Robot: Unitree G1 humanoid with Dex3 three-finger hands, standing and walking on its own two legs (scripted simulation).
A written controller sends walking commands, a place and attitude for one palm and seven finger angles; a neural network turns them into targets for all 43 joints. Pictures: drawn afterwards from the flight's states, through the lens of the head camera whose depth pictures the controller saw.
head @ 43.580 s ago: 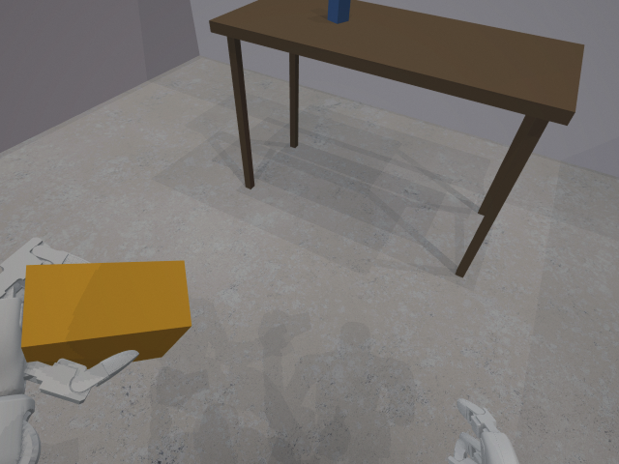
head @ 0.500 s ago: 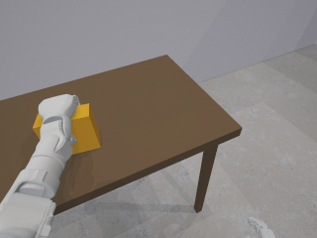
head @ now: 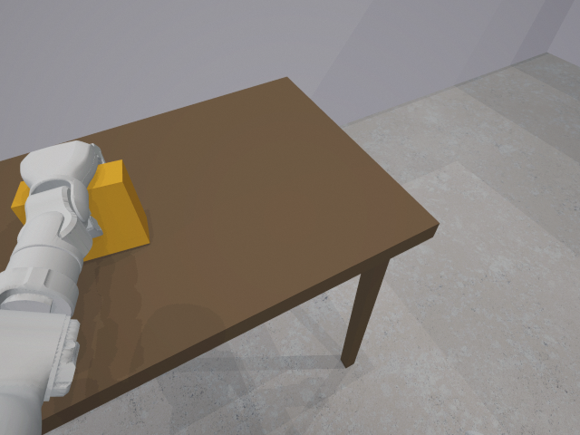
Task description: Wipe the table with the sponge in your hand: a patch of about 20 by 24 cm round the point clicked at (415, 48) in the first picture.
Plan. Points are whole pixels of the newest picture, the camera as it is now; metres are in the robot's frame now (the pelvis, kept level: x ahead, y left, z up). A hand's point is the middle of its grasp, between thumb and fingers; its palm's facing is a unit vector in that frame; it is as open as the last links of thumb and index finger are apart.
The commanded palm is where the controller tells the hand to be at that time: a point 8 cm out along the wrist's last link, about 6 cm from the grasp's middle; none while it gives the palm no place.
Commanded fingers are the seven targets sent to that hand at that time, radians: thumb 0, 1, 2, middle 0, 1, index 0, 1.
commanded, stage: wipe forward along the middle lane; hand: left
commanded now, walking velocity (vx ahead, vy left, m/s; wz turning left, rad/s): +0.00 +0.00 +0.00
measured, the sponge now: (94, 224) +0.42 +0.31 +0.06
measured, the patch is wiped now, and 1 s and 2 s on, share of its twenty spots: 1.00 1.00 1.00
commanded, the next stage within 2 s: slide back across to the first lane in 0.10 s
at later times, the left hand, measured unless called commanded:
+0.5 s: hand (63, 188) +0.44 +0.34 +0.11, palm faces -0.02 -0.04 -1.00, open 10.4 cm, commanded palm +0.41 +0.35 +0.16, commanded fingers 0.00 0.10 1.30 -1.20 -1.60 -1.20 -1.60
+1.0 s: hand (21, 206) +0.41 +0.39 +0.11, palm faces -0.05 -0.03 -1.00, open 10.4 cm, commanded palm +0.38 +0.38 +0.16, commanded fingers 0.00 0.10 1.30 -1.20 -1.60 -1.20 -1.60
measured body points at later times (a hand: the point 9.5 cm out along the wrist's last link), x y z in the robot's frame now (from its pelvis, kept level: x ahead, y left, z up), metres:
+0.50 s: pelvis +0.02 +0.05 +0.00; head +0.05 +0.03 +0.45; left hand +0.44 +0.34 +0.17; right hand +0.13 -0.21 -0.12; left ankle -0.01 +0.12 -0.74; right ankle +0.01 -0.06 -0.74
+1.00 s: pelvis +0.03 +0.06 +0.01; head +0.06 +0.04 +0.46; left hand +0.40 +0.39 +0.17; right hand +0.20 -0.19 -0.11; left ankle -0.01 +0.12 -0.74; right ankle +0.01 -0.06 -0.74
